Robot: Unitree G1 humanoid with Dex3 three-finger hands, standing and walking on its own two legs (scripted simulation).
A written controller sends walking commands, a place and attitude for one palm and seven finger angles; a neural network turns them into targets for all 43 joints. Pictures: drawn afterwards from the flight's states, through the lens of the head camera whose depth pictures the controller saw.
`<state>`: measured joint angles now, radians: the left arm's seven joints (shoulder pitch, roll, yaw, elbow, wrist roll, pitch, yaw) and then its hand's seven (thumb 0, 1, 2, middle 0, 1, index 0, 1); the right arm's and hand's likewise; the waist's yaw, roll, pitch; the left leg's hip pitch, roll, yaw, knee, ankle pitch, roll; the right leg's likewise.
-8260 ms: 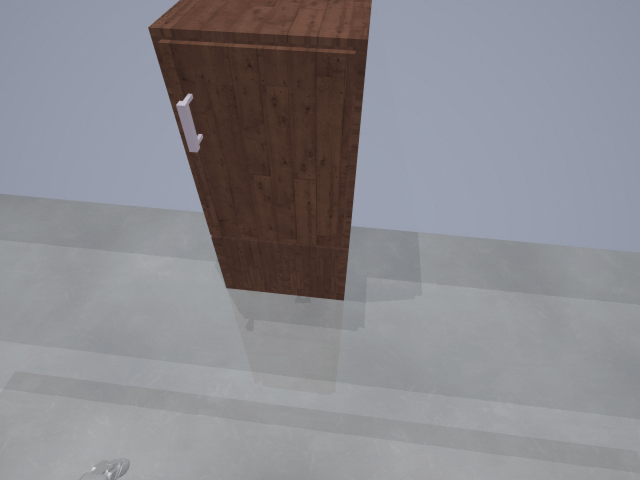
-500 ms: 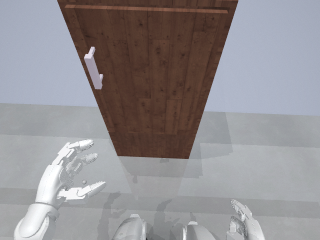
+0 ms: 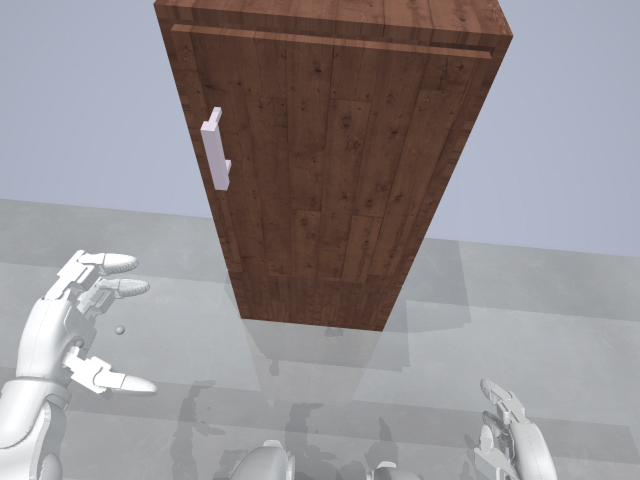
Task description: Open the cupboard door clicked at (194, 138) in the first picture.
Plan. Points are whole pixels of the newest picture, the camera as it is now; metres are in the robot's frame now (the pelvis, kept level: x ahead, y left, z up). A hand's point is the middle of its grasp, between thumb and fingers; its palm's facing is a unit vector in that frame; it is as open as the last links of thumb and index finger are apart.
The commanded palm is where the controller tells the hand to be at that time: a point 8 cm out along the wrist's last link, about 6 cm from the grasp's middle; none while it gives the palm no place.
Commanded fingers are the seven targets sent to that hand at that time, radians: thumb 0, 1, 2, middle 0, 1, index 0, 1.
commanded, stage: raise the hand with hooked fingers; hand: left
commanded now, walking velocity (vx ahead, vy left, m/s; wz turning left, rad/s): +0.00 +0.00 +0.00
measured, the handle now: (219, 149) +0.57 +0.20 +0.05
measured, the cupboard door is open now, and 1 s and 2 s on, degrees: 0 0 0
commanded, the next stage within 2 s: move the hooked fingers beside the handle in 0.78 s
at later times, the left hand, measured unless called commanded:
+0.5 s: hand (111, 301) +0.29 +0.26 +0.06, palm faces -0.03 -1.00 -0.04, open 14.0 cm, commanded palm +0.27 +0.31 +0.07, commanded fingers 0.00 -0.50 0.30 -0.30 -1.20 -0.30 -1.20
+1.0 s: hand (113, 297) +0.30 +0.26 +0.07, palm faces +0.01 -1.00 -0.04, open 14.0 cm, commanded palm +0.28 +0.31 +0.07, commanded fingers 0.00 -0.50 0.30 -0.30 -1.20 -0.30 -1.20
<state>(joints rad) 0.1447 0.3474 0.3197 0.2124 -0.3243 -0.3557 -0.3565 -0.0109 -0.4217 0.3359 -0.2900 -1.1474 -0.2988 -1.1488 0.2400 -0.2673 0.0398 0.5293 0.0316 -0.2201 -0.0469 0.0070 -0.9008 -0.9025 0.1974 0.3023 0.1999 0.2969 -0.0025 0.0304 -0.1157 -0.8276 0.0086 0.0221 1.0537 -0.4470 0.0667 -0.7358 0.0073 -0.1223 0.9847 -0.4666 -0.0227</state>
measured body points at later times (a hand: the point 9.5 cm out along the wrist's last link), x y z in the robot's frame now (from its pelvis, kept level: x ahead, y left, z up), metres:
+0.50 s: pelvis +0.00 +0.00 +0.01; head +0.07 +0.01 +0.46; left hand +0.29 +0.32 +0.07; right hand +0.14 -0.26 -0.07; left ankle +0.04 +0.07 -0.67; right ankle +0.01 -0.11 -0.67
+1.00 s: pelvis +0.00 -0.01 +0.01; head +0.06 +0.00 +0.45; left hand +0.29 +0.32 +0.07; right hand +0.16 -0.26 -0.08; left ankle +0.04 +0.07 -0.67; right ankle +0.01 -0.11 -0.67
